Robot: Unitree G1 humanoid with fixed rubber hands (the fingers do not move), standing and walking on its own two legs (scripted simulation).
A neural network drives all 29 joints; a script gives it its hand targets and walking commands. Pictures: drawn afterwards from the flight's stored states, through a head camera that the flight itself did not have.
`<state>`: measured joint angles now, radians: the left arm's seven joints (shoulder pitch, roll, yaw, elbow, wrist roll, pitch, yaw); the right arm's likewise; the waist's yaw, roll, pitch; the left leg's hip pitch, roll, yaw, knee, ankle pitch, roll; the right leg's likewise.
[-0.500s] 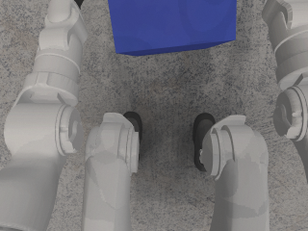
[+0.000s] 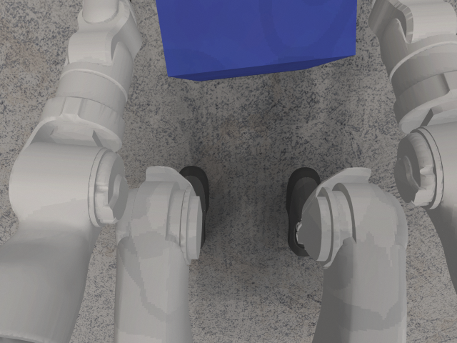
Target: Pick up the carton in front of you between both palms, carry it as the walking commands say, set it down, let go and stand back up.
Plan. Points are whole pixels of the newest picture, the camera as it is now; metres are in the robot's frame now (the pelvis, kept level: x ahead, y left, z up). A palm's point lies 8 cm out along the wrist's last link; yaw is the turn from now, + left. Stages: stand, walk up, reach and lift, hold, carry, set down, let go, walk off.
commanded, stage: reach and lift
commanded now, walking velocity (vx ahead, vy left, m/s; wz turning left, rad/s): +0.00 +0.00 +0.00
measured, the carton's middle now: out of the picture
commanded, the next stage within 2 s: none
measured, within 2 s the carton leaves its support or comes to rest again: leaves its support in 0.34 s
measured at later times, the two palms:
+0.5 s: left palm out of the picture +0.54 +0.15 -0.12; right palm out of the picture +0.54 -0.15 -0.14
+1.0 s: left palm out of the picture +0.50 +0.15 +0.06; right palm out of the picture +0.50 -0.15 +0.05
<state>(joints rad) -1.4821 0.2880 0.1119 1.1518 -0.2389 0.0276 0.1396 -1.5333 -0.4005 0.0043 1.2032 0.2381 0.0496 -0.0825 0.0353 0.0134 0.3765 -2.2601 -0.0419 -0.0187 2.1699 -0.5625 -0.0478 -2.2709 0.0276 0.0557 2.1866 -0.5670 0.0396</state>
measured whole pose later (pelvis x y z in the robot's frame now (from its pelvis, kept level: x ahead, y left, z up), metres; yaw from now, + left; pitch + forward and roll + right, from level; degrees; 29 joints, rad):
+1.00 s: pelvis -0.01 +0.00 +0.11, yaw -1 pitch +43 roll +1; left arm -1.08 0.00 0.51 0.68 0.20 0.36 0.07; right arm -1.11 -0.06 -0.42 0.77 -0.20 0.38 -0.05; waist 0.02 0.01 -0.15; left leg -2.04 -0.10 -0.08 1.77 -0.48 -0.07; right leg -2.04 0.10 0.09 1.77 -0.47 0.07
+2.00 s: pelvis +0.09 +0.00 +0.38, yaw -2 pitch +11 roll +0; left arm -0.35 -0.14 0.31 0.52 0.19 0.38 0.04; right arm -0.32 0.12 -0.28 0.52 -0.18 0.39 -0.05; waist 0.02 0.00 -0.15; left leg -0.58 -0.06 -0.13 0.72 -0.32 -0.02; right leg -0.59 0.06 0.14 0.71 -0.31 0.02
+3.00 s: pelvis +0.11 +0.00 +0.41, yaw -2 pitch -4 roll +0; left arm -0.25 -0.15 0.24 0.28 0.27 0.65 -0.01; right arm -0.23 0.14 -0.20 0.27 -0.27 0.69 0.00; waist 0.01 0.00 -0.01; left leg -0.09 -0.03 -0.12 0.36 -0.21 -0.01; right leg -0.10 0.04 0.15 0.37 -0.20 0.01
